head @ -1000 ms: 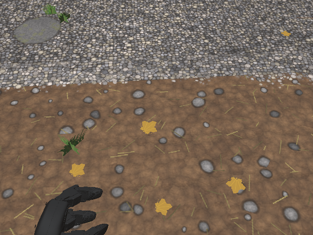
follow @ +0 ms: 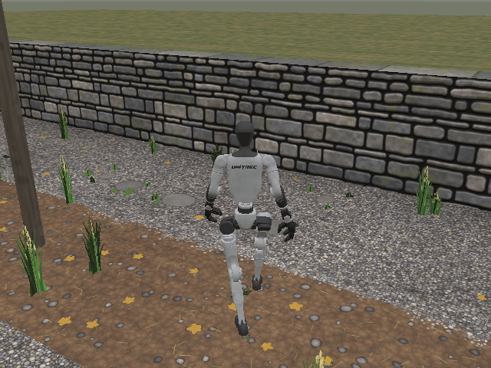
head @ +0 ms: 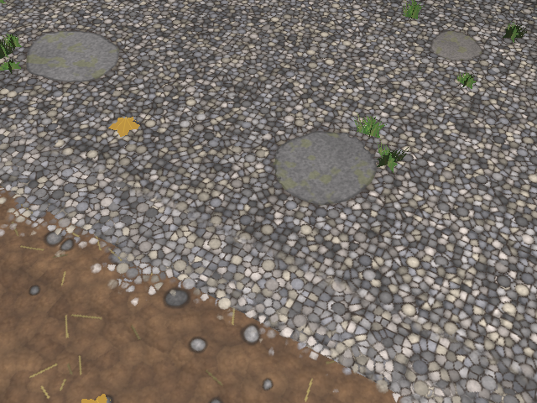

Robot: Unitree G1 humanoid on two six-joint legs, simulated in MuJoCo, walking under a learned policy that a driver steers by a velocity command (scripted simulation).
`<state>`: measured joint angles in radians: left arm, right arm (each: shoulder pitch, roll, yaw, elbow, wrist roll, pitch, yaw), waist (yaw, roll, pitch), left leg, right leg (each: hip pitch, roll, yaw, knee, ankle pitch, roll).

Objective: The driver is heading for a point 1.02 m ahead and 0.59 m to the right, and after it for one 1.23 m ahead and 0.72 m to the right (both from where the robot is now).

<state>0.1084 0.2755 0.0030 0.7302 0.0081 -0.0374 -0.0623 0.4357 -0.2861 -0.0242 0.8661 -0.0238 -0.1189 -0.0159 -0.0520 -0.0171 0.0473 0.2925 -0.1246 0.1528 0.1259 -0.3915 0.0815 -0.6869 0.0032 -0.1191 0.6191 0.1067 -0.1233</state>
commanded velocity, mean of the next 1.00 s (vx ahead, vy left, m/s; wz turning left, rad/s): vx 1.00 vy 0.00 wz -0.91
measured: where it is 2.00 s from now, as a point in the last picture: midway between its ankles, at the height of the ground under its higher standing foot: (460, 163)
